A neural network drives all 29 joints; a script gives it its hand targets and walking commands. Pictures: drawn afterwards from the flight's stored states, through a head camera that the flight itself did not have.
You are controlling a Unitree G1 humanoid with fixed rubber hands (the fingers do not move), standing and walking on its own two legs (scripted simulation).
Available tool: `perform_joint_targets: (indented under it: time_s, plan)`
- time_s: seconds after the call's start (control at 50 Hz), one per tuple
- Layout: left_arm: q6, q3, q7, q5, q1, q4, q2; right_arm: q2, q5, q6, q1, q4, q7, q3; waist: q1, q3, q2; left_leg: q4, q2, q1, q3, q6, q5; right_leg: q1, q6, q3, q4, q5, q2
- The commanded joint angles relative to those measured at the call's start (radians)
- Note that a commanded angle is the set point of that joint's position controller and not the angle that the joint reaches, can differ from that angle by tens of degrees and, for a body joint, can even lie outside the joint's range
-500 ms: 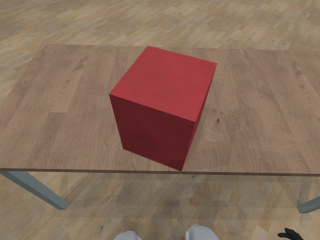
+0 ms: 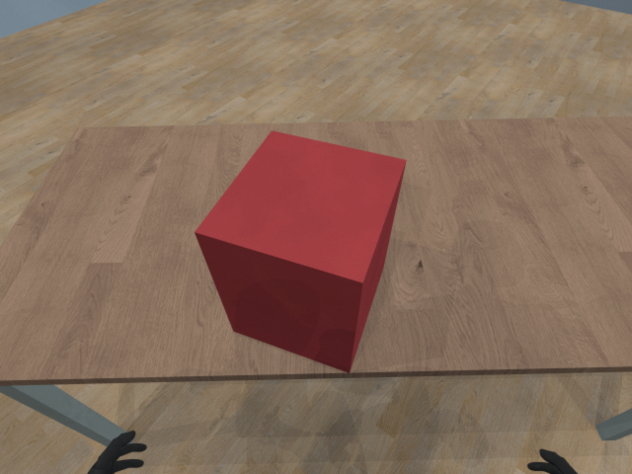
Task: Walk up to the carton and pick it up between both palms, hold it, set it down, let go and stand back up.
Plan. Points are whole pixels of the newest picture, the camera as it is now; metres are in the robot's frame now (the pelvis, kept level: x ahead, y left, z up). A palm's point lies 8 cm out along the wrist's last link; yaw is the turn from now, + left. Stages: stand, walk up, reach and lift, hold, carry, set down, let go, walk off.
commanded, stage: walk up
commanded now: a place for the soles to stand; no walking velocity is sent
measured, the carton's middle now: (311, 254) +0.42 +0.03 +0.02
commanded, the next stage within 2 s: stand in 1.48 s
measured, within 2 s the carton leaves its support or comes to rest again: neither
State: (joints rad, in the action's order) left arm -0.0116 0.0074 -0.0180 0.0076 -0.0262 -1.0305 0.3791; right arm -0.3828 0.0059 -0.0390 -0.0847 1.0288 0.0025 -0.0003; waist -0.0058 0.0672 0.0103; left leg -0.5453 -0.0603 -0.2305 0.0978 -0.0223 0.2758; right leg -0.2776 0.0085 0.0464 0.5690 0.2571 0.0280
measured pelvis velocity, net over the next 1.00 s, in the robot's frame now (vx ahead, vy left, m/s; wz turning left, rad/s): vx -0.03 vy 0.05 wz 0.01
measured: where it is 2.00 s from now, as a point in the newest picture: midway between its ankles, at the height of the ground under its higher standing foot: outside the picture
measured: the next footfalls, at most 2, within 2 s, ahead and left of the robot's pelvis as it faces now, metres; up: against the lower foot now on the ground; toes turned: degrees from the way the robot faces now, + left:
none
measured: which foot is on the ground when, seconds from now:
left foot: down 0.00-1.00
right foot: down 0.00-1.00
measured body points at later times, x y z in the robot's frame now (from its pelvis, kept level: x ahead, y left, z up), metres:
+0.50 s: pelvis +0.00 +0.01 +0.01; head +0.03 +0.01 +0.46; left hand +0.10 +0.32 -0.11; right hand +0.10 -0.31 -0.12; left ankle +0.01 +0.13 -0.73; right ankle +0.03 -0.11 -0.73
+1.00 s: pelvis -0.03 +0.05 -0.01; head +0.01 +0.06 +0.44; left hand +0.07 +0.37 -0.13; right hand +0.06 -0.26 -0.12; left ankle -0.03 +0.17 -0.73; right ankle -0.01 -0.09 -0.73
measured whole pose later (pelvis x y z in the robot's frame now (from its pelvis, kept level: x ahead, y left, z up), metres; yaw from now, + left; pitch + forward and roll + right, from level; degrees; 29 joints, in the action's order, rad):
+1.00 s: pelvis -0.03 +0.05 -0.01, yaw +1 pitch -2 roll +0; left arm 0.00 0.04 0.01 0.00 -0.09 -0.99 0.40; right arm -0.37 -0.02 -0.01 -0.12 0.99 -0.01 0.04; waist 0.00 0.12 0.02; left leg -0.62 0.01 -0.26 -0.01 0.00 0.33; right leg -0.32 0.01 -0.03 0.69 0.44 0.03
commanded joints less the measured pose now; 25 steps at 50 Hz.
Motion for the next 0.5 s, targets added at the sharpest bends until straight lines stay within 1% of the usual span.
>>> perform_joint_targets:
  time_s: [0.0, 0.02, 0.04, 0.06, 0.08, 0.1, 0.12, 0.14, 0.16, 0.18, 0.2, 0.22, 0.24, 0.26, 0.28, 0.3, 0.32, 0.34, 0.36, 0.38, 0.4, 0.42, 0.44, 0.46, 0.48]
  plan:
    - [-0.017, 0.041, 0.008, 0.001, 0.034, 0.021, 0.205, -0.189, -0.001, -0.016, 0.058, -0.025, 0.007, 0.040, 0.011, -0.118, 0.016, 0.156, -0.075, 0.064, -0.107, 0.051, -0.111, 0.048, 0.045, -0.161, -0.199, -0.128, 0.118]
    - [-0.019, 0.046, 0.007, -0.004, 0.064, 0.024, 0.205, -0.188, -0.004, -0.014, 0.041, -0.011, 0.005, 0.040, -0.002, -0.125, 0.031, 0.168, -0.081, 0.066, -0.099, 0.045, -0.109, 0.067, 0.038, -0.153, -0.218, -0.110, 0.122]
    - [-0.022, 0.041, 0.006, -0.008, 0.066, 0.024, 0.200, -0.190, -0.007, -0.015, 0.039, -0.003, 0.003, 0.041, 0.001, -0.127, 0.032, 0.191, -0.082, 0.090, -0.094, 0.036, -0.122, 0.065, 0.037, -0.165, -0.228, -0.117, 0.125]
    - [-0.023, 0.034, 0.005, -0.003, 0.082, 0.004, 0.178, -0.192, -0.005, -0.017, 0.066, 0.005, 0.003, 0.035, 0.004, -0.111, 0.000, 0.203, -0.089, 0.097, -0.107, 0.041, -0.151, 0.070, 0.029, -0.155, -0.241, -0.156, 0.122]
    - [-0.025, 0.032, 0.001, 0.001, 0.057, -0.001, 0.190, -0.190, -0.007, -0.018, 0.068, 0.011, 0.003, 0.034, 0.014, -0.130, 0.022, 0.215, -0.091, 0.098, -0.112, 0.043, -0.160, 0.100, 0.022, -0.146, -0.247, -0.181, 0.117]
    - [-0.024, 0.041, 0.005, 0.000, 0.059, -0.008, 0.198, -0.189, -0.005, -0.018, 0.071, 0.017, 0.004, 0.032, 0.009, -0.130, 0.045, 0.228, -0.093, 0.091, -0.109, 0.043, -0.159, 0.123, 0.022, -0.139, -0.247, -0.182, 0.114]
    - [-0.022, 0.035, 0.005, -0.001, 0.045, -0.013, 0.192, -0.187, -0.005, -0.018, 0.076, 0.021, 0.003, 0.030, 0.008, -0.158, 0.026, 0.244, -0.095, 0.132, -0.112, 0.045, -0.139, 0.104, 0.029, -0.152, -0.248, -0.177, 0.118]
    - [-0.021, 0.033, 0.004, -0.002, 0.058, -0.012, 0.181, -0.199, -0.008, -0.020, 0.098, 0.023, 0.008, 0.035, 0.015, -0.120, -0.010, 0.245, -0.105, 0.083, -0.116, 0.045, -0.161, 0.135, 0.018, -0.131, -0.253, -0.216, 0.114]
    - [-0.024, 0.033, 0.004, -0.001, 0.050, -0.020, 0.178, -0.181, -0.008, -0.017, 0.098, 0.028, 0.004, 0.032, 0.013, -0.141, -0.012, 0.271, -0.095, 0.114, -0.103, 0.042, -0.142, 0.124, 0.020, -0.132, -0.264, -0.182, 0.118]
    - [-0.022, 0.035, 0.006, -0.003, 0.060, -0.028, 0.185, -0.193, -0.009, -0.016, 0.093, 0.034, 0.003, 0.035, 0.011, -0.126, -0.008, 0.259, -0.099, 0.130, -0.105, 0.037, -0.153, 0.107, 0.019, -0.138, -0.270, -0.163, 0.117]
    - [-0.023, 0.027, 0.005, 0.000, 0.044, -0.028, 0.171, -0.180, -0.009, -0.011, 0.095, 0.037, 0.004, 0.033, 0.014, -0.115, 0.007, 0.267, -0.098, 0.133, -0.093, 0.041, -0.132, 0.099, 0.015, -0.144, -0.288, -0.157, 0.121]
    - [-0.019, 0.040, 0.007, -0.006, 0.052, -0.038, 0.197, -0.196, -0.014, -0.009, 0.097, 0.049, 0.004, 0.037, 0.012, -0.098, 0.027, 0.265, -0.093, 0.120, -0.098, 0.039, -0.105, 0.086, 0.021, -0.143, -0.301, -0.086, 0.115]
    - [-0.019, 0.030, 0.006, -0.008, 0.057, -0.042, 0.183, -0.188, -0.008, -0.010, 0.095, 0.045, 0.003, 0.035, 0.008, -0.092, 0.007, 0.278, -0.095, 0.127, -0.099, 0.038, -0.106, 0.087, 0.015, -0.141, -0.308, -0.112, 0.112]
    - [-0.020, 0.030, 0.004, -0.008, 0.044, -0.041, 0.179, -0.188, -0.011, -0.011, 0.094, 0.051, 0.005, 0.035, 0.014, -0.117, 0.017, 0.279, -0.099, 0.148, -0.104, 0.044, -0.102, 0.088, 0.014, -0.142, -0.320, -0.104, 0.115]
    - [-0.022, 0.027, 0.003, -0.007, 0.050, -0.045, 0.184, -0.195, -0.011, -0.010, 0.079, 0.054, 0.002, 0.035, 0.013, -0.105, 0.015, 0.283, -0.095, 0.141, -0.094, 0.041, -0.096, 0.084, 0.012, -0.150, -0.329, -0.101, 0.114]
    - [-0.022, 0.029, 0.003, -0.010, 0.051, -0.055, 0.172, -0.181, -0.013, -0.014, 0.095, 0.055, 0.003, 0.032, 0.010, -0.074, -0.027, 0.294, -0.091, 0.122, -0.094, 0.042, -0.100, 0.081, 0.009, -0.134, -0.325, -0.109, 0.108]
    - [-0.021, 0.024, 0.004, -0.009, 0.031, -0.055, 0.178, -0.182, -0.015, -0.013, 0.100, 0.059, 0.003, 0.032, 0.010, -0.106, -0.004, 0.292, -0.103, 0.142, -0.096, 0.045, -0.088, 0.083, 0.012, -0.140, -0.314, -0.127, 0.111]
    - [-0.028, 0.050, 0.016, -0.008, 0.049, -0.033, 0.229, -0.218, -0.010, 0.017, 0.080, 0.048, -0.008, 0.060, 0.007, -0.075, -0.029, 0.213, -0.081, 0.101, -0.081, 0.041, -0.153, 0.095, 0.025, -0.147, -0.270, -0.277, 0.140]
    - [-0.027, 0.057, 0.022, -0.009, 0.023, -0.026, 0.243, -0.209, -0.002, 0.031, 0.071, 0.045, -0.008, 0.065, 0.009, -0.120, 0.029, 0.182, -0.073, 0.124, -0.074, 0.042, -0.185, 0.110, 0.045, -0.153, -0.242, -0.381, 0.158]
    - [-0.027, 0.062, 0.025, -0.007, 0.025, -0.012, 0.242, -0.191, -0.002, 0.038, 0.055, 0.023, -0.009, 0.065, 0.001, -0.151, -0.016, 0.165, -0.065, 0.117, -0.069, 0.039, -0.186, 0.129, 0.053, -0.160, -0.227, -0.399, 0.162]
    - [-0.022, 0.071, 0.031, -0.008, 0.016, -0.003, 0.256, -0.186, -0.004, 0.043, 0.057, 0.008, -0.011, 0.069, 0.007, -0.128, 0.038, 0.143, -0.054, 0.112, -0.068, 0.037, -0.155, 0.099, 0.065, -0.169, -0.222, -0.376, 0.174]
    - [-0.019, 0.068, 0.035, -0.010, 0.010, 0.005, 0.256, -0.204, -0.004, 0.048, 0.047, -0.004, -0.010, 0.079, 0.000, -0.169, 0.038, 0.118, -0.052, 0.126, -0.074, 0.042, -0.155, 0.101, 0.080, -0.183, -0.218, -0.366, 0.181]
    - [-0.015, 0.075, 0.037, -0.010, 0.016, 0.017, 0.258, -0.206, -0.010, 0.056, 0.034, -0.004, -0.012, 0.084, 0.001, -0.154, 0.043, 0.107, -0.050, 0.124, -0.083, 0.044, -0.159, 0.081, 0.088, -0.189, -0.200, -0.355, 0.191]
    - [-0.010, 0.077, 0.038, -0.007, 0.031, 0.037, 0.253, -0.196, -0.003, 0.056, 0.028, -0.015, -0.014, 0.084, -0.007, -0.160, 0.056, 0.108, -0.059, 0.128, -0.085, 0.049, -0.181, 0.066, 0.087, -0.157, -0.184, -0.322, 0.169]
    - [-0.009, 0.076, 0.039, -0.014, 0.030, 0.034, 0.239, -0.203, -0.009, 0.059, 0.047, -0.024, -0.015, 0.086, -0.007, -0.159, 0.053, 0.111, -0.068, 0.114, -0.091, 0.051, -0.154, 0.063, 0.084, -0.148, -0.186, -0.272, 0.163]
